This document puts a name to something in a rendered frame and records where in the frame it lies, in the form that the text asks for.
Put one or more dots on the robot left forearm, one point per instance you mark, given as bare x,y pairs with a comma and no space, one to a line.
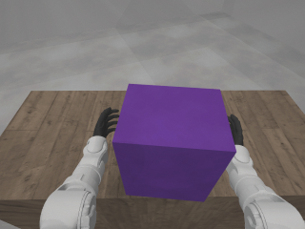
89,171

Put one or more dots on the robot left hand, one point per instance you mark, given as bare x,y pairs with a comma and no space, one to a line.
102,125

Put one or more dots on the carton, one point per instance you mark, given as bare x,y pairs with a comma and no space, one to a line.
172,142

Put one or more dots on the robot right upper arm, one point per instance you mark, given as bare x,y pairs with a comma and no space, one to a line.
272,215

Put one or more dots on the robot right forearm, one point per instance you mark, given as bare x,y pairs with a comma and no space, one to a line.
245,182

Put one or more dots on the pedestal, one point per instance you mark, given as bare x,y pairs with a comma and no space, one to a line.
44,143

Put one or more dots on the robot left upper arm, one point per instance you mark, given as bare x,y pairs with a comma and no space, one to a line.
70,209

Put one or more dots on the robot right hand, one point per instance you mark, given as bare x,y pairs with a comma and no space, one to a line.
236,130

